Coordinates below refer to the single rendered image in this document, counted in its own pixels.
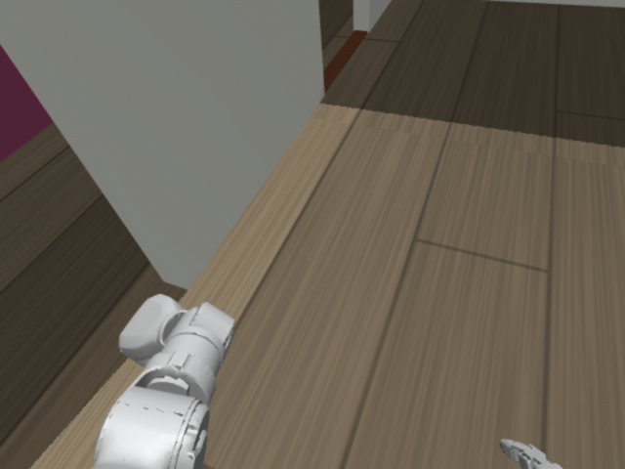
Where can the right robot hand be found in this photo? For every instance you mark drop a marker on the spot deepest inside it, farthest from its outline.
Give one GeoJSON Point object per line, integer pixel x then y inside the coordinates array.
{"type": "Point", "coordinates": [528, 457]}

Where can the left robot hand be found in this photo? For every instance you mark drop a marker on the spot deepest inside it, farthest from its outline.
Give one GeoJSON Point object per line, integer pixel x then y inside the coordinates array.
{"type": "Point", "coordinates": [138, 340]}

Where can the left robot arm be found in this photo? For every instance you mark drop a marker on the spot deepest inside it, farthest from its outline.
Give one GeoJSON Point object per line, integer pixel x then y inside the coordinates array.
{"type": "Point", "coordinates": [161, 420]}

